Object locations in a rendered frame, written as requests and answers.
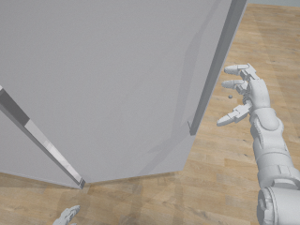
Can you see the robot left hand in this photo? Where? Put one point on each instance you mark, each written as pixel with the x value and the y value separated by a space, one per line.
pixel 67 216

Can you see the robot right upper arm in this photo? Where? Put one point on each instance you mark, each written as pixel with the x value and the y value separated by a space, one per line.
pixel 278 206

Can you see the robot right hand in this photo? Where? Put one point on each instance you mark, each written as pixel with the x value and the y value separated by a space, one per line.
pixel 251 87

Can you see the right robot forearm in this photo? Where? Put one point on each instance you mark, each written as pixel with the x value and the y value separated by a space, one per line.
pixel 275 164

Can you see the handle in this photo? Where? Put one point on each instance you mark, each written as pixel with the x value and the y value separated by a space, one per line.
pixel 229 27

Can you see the fridge door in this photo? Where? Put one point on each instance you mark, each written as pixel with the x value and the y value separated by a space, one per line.
pixel 112 84

